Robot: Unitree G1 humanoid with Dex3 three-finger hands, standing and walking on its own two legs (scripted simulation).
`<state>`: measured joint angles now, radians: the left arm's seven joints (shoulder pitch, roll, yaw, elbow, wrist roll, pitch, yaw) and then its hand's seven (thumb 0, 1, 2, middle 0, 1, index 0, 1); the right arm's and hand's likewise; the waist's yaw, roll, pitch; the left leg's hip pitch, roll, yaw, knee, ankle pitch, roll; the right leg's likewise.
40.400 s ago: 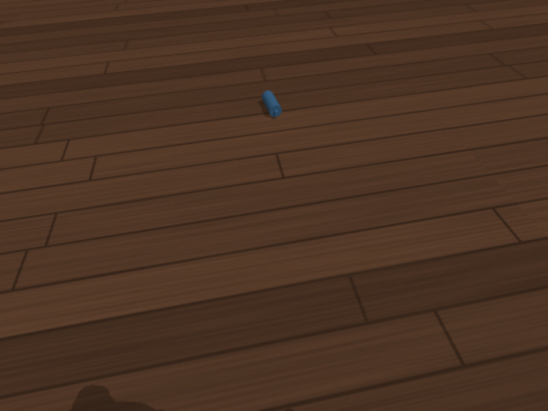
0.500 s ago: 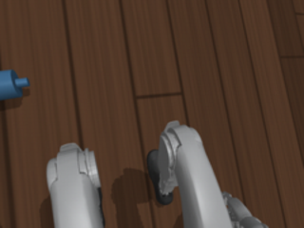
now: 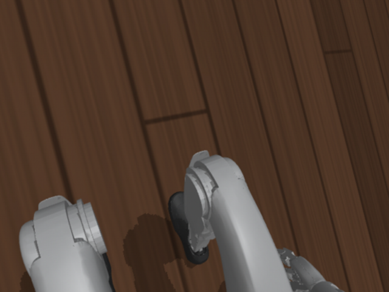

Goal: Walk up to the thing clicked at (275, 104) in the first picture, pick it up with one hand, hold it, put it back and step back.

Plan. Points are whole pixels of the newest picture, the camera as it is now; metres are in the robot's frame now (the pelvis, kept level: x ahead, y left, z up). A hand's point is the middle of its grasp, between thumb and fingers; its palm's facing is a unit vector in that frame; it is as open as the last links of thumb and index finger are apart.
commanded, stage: approach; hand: left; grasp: from above
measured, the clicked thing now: out of the picture +0.46 +0.42 -0.28
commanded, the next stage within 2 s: rest palm in 0.18 s
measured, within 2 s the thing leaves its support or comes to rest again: neither
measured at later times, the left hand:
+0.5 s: hand out of the picture +0.41 +0.39 -0.18, palm faces -0.46 -0.15 -0.88, open 14.1 cm
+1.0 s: hand out of the picture +0.43 +0.40 -0.22, palm faces -0.48 -0.15 -0.87, open 14.2 cm
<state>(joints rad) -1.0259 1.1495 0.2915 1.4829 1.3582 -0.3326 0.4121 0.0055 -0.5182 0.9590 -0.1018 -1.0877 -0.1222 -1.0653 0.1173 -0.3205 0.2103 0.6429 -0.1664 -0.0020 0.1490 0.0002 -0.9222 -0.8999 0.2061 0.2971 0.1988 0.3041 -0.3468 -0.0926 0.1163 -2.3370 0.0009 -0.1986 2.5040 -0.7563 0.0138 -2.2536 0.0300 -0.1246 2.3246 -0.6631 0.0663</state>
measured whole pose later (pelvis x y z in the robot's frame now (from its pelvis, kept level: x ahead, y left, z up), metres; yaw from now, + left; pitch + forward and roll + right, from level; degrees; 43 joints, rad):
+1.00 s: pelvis -0.01 +0.00 -0.01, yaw -1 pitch +30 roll -14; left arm -1.03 1.18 0.24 1.59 1.33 -0.34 0.37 0.00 -0.55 0.99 -0.08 -1.06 -0.08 -1.05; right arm 0.11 -0.32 0.27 0.62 -0.19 -0.06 0.16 0.00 -0.92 -0.90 0.21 0.30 0.20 0.30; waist -0.35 -0.11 0.15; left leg -2.35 0.00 -0.22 2.54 -0.73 0.02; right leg -2.25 0.04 -0.14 2.34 -0.63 0.07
